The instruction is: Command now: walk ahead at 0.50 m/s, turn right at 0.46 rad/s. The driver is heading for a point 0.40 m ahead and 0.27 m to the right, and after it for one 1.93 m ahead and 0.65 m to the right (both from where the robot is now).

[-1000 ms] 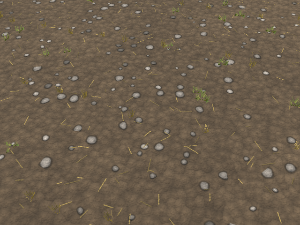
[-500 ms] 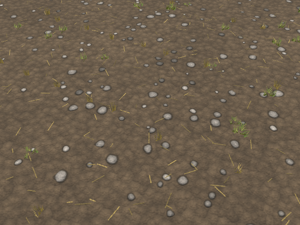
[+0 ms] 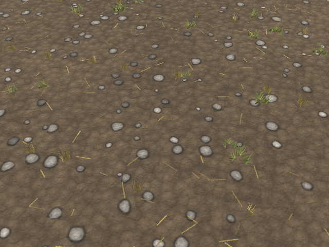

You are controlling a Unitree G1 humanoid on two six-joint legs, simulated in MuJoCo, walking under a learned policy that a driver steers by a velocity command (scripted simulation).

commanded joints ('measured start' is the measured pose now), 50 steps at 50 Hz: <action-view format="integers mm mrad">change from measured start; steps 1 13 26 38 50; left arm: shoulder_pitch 23 283 140 188 40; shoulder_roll -34 262 171 234 114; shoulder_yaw -16 67 47 46 4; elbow -69 -123 -149 -226 -284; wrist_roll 15 23 2 -2 19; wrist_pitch -2 8 13 67 95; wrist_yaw -39 -61 -8 -10 -13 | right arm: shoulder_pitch -125 -104 -386 -227 -270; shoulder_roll -176 -189 -105 -135 -211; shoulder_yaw -36 -40 -40 -41 -56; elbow -99 -217 -337 -400 -355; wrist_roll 16 48 6 9 13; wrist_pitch -31 -70 -17 16 71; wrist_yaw -34 16 -5 -14 -10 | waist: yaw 54 144 33 -21 -4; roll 123 -142 -50 146 191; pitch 48 -323 -27 -259 -113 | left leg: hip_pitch -151 -731 -351 320 -46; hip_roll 281 7 -14 400 262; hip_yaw -109 -238 -167 -598 -235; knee -276 977 139 -77 -222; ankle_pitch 543 -175 413 565 324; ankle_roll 158 -6 -30 295 256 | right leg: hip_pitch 201 1258 557 121 435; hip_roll -25 -224 30 129 53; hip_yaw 4 720 176 115 -37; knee -301 -876 -846 226 -358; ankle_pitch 194 -139 468 -447 -210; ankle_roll -19 -377 -160 74 48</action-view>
